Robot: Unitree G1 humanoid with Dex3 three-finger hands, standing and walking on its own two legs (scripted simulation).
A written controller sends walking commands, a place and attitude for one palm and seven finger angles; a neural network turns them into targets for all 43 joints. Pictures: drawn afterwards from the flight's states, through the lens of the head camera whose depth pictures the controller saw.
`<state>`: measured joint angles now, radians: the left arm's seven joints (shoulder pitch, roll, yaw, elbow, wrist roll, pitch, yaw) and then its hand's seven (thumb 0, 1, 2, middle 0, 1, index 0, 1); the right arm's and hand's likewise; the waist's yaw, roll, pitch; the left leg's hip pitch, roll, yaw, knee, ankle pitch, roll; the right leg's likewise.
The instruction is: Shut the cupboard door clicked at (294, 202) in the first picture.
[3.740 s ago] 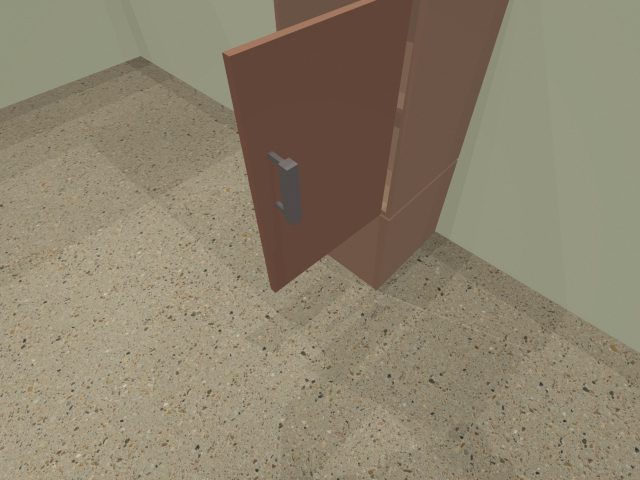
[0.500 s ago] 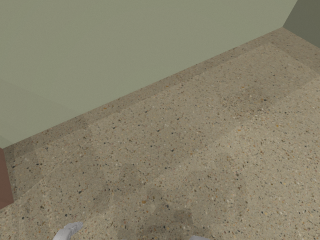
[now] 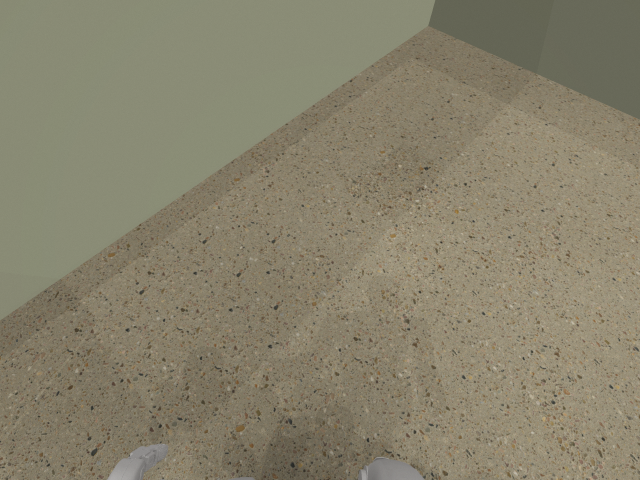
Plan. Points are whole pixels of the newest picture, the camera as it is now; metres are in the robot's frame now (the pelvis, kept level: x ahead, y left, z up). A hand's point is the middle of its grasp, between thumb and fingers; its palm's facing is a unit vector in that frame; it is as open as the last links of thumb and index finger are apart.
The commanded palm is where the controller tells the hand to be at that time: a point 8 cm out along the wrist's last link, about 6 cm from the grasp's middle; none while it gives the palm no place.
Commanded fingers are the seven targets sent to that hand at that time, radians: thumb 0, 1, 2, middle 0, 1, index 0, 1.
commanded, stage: walk around to get in front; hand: left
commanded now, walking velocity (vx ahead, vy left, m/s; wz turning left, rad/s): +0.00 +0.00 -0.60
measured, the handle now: out of the picture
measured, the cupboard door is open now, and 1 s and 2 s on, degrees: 86 86 86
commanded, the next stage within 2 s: walk to a spot facing it in 1.40 s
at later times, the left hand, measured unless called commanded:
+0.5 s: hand (224, 434) +0.19 +0.15 -0.18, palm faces -0.30 -0.94 -0.16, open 7.4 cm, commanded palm none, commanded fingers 0.00 0.90 0.90 -0.20 -0.30 -0.20 -0.30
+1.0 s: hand (367, 318) +0.38 -0.06 -0.16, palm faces -0.60 -0.78 -0.19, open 7.3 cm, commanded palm none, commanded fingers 0.00 0.90 0.90 -0.20 -0.30 -0.20 -0.30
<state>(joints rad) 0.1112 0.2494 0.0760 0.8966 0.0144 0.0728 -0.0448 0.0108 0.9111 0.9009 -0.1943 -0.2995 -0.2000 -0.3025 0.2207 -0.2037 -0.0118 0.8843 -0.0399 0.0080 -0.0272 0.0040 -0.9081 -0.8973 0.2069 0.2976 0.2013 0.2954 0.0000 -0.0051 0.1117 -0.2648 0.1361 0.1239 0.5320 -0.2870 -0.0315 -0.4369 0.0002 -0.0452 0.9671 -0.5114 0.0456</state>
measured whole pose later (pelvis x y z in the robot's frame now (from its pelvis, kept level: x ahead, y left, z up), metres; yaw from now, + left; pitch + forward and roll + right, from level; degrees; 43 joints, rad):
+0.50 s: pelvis +0.06 -0.02 +0.00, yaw -18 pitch +2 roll -1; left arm 0.19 0.25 0.08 0.95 0.03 0.06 -0.06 0.01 0.91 0.90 -0.20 -0.30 -0.20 -0.30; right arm 0.24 -0.22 -0.01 0.87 -0.04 -0.04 -0.02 0.00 -0.91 -0.90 0.20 0.30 0.20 0.30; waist -0.01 -0.04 0.07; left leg -0.25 0.07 0.12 0.56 -0.33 0.01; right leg -0.47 0.02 0.01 1.04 -0.45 0.00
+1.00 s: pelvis +0.19 -0.15 +0.00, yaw -35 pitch +1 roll +0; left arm 0.14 0.20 0.05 0.95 0.01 -0.03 -0.02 0.00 0.92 0.90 -0.20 -0.30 -0.20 -0.30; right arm 0.23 -0.21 -0.04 0.96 -0.03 0.00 0.00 0.01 -0.91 -0.90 0.20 0.30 0.20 0.29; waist -0.06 0.00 0.10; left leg -0.54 0.16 0.05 1.04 -0.30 -0.08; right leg -0.25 0.05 -0.06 0.47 -0.24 -0.08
